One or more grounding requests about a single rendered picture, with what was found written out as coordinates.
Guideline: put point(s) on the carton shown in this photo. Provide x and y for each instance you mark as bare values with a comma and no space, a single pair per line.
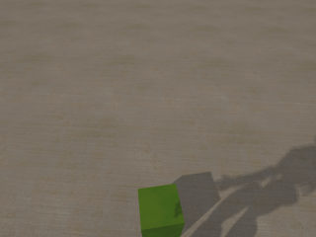
160,211

